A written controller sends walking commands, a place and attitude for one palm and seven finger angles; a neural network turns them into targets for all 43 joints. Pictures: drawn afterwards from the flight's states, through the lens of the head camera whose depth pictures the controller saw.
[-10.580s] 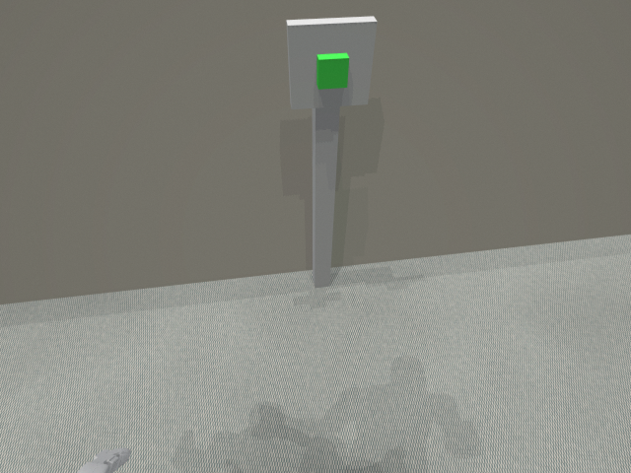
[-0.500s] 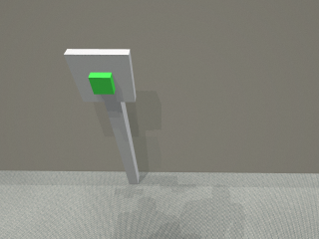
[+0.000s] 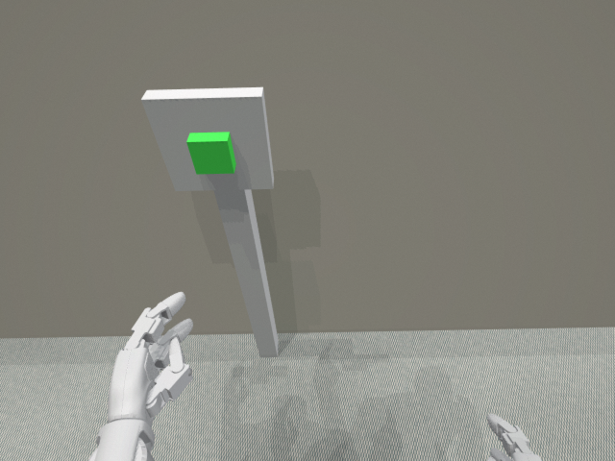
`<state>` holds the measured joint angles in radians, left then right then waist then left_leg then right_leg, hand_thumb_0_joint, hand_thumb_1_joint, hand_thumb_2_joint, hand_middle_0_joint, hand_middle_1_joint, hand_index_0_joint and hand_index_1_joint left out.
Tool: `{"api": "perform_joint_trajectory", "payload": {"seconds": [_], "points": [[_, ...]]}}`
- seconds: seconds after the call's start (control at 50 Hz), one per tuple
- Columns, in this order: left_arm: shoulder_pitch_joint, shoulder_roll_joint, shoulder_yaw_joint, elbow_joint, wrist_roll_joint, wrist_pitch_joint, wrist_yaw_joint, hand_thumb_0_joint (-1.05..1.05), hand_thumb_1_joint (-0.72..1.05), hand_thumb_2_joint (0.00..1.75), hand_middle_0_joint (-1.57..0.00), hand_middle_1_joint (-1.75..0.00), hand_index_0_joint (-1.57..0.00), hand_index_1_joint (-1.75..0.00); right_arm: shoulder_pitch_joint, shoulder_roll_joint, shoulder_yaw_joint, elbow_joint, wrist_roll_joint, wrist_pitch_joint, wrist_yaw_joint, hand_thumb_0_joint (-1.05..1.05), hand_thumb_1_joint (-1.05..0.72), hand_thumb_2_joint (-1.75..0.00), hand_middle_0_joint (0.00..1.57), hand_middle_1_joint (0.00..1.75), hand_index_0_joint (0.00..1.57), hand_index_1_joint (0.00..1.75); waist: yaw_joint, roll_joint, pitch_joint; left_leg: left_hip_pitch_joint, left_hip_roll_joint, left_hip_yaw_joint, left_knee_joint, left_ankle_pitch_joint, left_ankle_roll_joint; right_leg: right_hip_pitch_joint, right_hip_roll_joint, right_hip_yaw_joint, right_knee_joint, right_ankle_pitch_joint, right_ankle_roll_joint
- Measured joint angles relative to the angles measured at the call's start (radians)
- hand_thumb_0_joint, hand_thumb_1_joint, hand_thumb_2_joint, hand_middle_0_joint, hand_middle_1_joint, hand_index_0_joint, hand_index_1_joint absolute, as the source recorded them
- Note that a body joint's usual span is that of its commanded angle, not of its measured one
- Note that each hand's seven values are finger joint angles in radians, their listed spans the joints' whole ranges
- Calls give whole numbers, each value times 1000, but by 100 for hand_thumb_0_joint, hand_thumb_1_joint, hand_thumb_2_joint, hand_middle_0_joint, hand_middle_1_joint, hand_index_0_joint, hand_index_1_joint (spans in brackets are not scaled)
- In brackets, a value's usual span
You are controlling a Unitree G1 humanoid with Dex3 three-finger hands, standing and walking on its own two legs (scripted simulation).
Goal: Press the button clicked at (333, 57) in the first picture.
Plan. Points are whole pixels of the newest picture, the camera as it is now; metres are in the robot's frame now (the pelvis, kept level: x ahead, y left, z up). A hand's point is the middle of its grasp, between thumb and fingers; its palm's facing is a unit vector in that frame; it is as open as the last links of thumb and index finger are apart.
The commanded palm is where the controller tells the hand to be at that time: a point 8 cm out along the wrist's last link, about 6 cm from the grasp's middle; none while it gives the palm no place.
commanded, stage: raise the hand and make a fist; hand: left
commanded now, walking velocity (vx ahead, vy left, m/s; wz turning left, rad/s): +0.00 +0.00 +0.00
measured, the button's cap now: (213, 152) +0.56 +0.17 +0.12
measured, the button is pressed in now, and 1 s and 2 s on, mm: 0 0 0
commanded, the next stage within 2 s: aim a knuckle at the button in 1.76 s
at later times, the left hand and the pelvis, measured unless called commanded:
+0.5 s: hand (185, 417) +0.18 +0.15 +0.02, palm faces -0.15 -0.99 -0.03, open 3.4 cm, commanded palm +0.14 +0.23 +0.03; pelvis -0.04 +0.01 -0.05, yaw +1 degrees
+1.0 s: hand (124, 372) +0.21 +0.21 +0.08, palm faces +0.09 -0.99 -0.07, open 3.1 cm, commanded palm +0.18 +0.25 +0.08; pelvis +0.00 +0.01 -0.02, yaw +1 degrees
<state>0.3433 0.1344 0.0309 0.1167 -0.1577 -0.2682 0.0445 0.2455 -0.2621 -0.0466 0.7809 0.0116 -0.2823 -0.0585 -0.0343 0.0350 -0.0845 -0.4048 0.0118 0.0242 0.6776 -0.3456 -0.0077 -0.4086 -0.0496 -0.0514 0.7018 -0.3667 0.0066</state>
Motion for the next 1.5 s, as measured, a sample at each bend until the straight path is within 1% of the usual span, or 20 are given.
{"api": "perform_joint_trajectory", "payload": {"seconds": [0.06, 0.12, 0.16, 0.24, 0.3, 0.38, 0.42, 0.48, 0.54, 0.58, 0.62, 0.68, 0.76, 0.84, 0.92, 1.02, 1.14, 1.22, 1.36, 1.5], "points": [[-20, -35, 3, -12, -29, -170, -148, 2, 93, 90, -38, -51, -38, -51, -63, 6, -17, -105, -11, 0, 41, 2, -92, -90, 19, 30, 20, 30, 6, -47, -26, -112, 8, 18, 112, -40, -3, -124, 4, 22, 119, -36, -4], [46, -44, -3, -26, -17, -223, -244, 1, 92, 90, -46, -59, -46, -59, -96, 10, -26, -212, -12, 32, 67, 1, -91, -90, 19, 30, 20, 30, 22, -89, -30, -195, 15, 20, 214, -80, -6, -209, 7, 28, 220, -73, -8], [112, -29, -6, -47, -1, -188, -245, 1, 91, 90, -52, -65, -52, -65, -105, 9, -28, -273, -10, 61, 69, 1, -91, -90, 19, 30, 20, 30, 41, -103, -24, -235, 17, 12, 268, -100, -6, -243, 8, 21, 269, -93, -9], [224, 17, 20, -113, 9, -148, -169, 2, 91, 90, -63, -77, -63, -76, -109, 12, -15, -343, -15, 88, 61, 1, -91, -90, 19, 30, 20, 30, 75, -87, -15, -310, 22, -28, 357, -127, -8, -288, 11, -16, 325, -115, -15], [236, 48, 53, -199, -12, -204, -137, 3, 90, 90, -71, -86, -71, -85, -108, 25, 16, -339, -20, 81, 49, 1, -91, -90, 19, 30, 20, 30, 92, -61, -14, -368, 26, -63, 416, -140, -10, -321, 15, -48, 356, -123, -19], [125, 55, 42, -286, -51, -256, -201, 3, 91, 90, -82, -98, -81, -97, -101, 47, 74, -291, -14, 66, 38, 1, -91, -90, 20, 30, 20, 30, 91, -14, -4, -413, 26, -94, 465, -146, -10, -343, 18, -76, 376, -122, -18], [53, 62, 21, -292, -52, -209, -253, 2, 91, 90, -87, -104, -87, -103, -84, 66, 100, -271, -4, 73, 31, 1, -90, -90, 20, 30, 21, 30, 78, -1, -3, -414, 27, -92, 463, -141, -9, -343, 19, -74, 370, -114, -15], [0, 81, 7, -259, -47, -49, -308, 2, 91, 90, -95, -113, -95, -112, -38, 92, 121, -261, 15, 105, 22, 1, -90, -90, 20, 30, 21, 30, 48, 5, -7, -382, 28, -69, 420, -125, -2, -324, 19, -52, 335, -94, -9], [30, 86, 27, -250, -69, 105, -278, 2, 90, 90, -103, -122, -104, -121, 15, 99, 119, -265, 24, 131, 7, 1, -90, -90, 20, 30, 21, 30, 20, -1, -6, -320, 27, -36, 352, -107, 5, -281, 19, -22, 284, -74, -3], [75, 78, 56, -268, -81, 138, -222, 2, 90, 90, -109, -128, -109, -127, 48, 93, 105, -264, 24, 132, 1, 1, -90, -90, 20, 30, 21, 30, 13, -6, -5, -283, 29, -22, 315, -98, 7, -252, 22, -10, 251, -63, 0], [118, 73, 89, -298, -83, 115, -164, 2, 90, 90, -114, -133, -114, -133, 75, 81, 86, -260, 19, 121, 0, 1, -90, -90, 20, 30, 21, 30, 15, -10, -6, -260, 31, -17, 291, -94, 8, -230, 23, -6, 227, -57, 1], [150, 83, 126, -340, -67, 23, -119, 2, 90, 90, -120, -140, -120, -139, 97, 49, 65, -246, 7, 97, 7, 1, -90, -90, 20, 30, 21, 30, 25, -13, -5, -253, 28, -25, 285, -95, 8, -217, 21, -14, 215, -59, 2], [124, 91, 118, -339, -71, -56, -171, 2, 91, 90, -125, -146, -125, -145, 78, 2, 56, -223, 11, 63, 12, 1, -90, -90, 20, 30, 21, 30, 32, -2, 7, -259, 22, -42, 297, -103, 11, -209, 16, -30, 216, -67, 4], [90, 102, 86, -303, -74, 3, -252, 2, 91, 90, -128, -148, -128, -148, 42, -6, 52, -223, 22, 45, 1, 1, -90, -90, 20, 30, 21, 30, 31, 1, 3, -237, 20, -38, 276, -101, 12, -189, 15, -27, 196, -65, 7], [95, 116, 113, -305, -92, 71, -246, 2, 90, 90, -129, -149, -129, -149, 19, 22, 53, -242, 25, 41, -7, 1, -91, -90, 20, 30, 20, 30, 32, -7, -10, -179, 23, -28, 229, -96, 10, -139, 19, -19, 155, -59, 5], [68, 112, 172, -337, -115, 65, -221, 2, 90, 90, -130, -150, -130, -150, 6, 38, 73, -255, 21, 32, 4, 1, -91, -90, 20, 30, 20, 30, 52, -2, -16, -122, 23, -38, 188, -91, 4, -76, 21, -30, 110, -55, 1], [15, 117, 162, -304, -116, 129, -295, 2, 90, 90, -130, -150, -130, -150, -11, 30, 101, -249, 24, 44, 5, 1, -90, -90, 20, 30, 21, 30, 71, 17, -7, -77, 20, -47, 147, -76, 3, -25, 20, -40, 66, -43, 1], [-3, 135, 172, -281, -125, 181, -323, 2, 90, 90, -130, -150, -130, -150, -9, 30, 109, -243, 24, 48, -6, 1, -90, -90, 20, 30, 21, 30, 73, 19, 4, -44, 20, -43, 109, -61, 0, 3, 21, -37, 35, -30, -2], [-71, 150, 249, -271, -161, 160, -322, 2, 90, 90, -130, -150, -130, -150, 17, 21, 110, -206, 27, 34, -10, 1, -90, -90, 20, 30, 21, 30, 78, 15, 13, 7, 24, -45, 59, -39, -8, 52, 27, -41, -11, -12, -9], [-102, 151, 236, -207, -168, 235, -374, 2, 90, 90, -130, -150, -130, -150, 21, -2, 101, -194, 38, 32, -20, 1, -90, -90, 20, 30, 21, 30, 67, 24, 17, 36, 26, -36, 16, -15, -8, 73, 30, -32, -44, 10, -10]]}}
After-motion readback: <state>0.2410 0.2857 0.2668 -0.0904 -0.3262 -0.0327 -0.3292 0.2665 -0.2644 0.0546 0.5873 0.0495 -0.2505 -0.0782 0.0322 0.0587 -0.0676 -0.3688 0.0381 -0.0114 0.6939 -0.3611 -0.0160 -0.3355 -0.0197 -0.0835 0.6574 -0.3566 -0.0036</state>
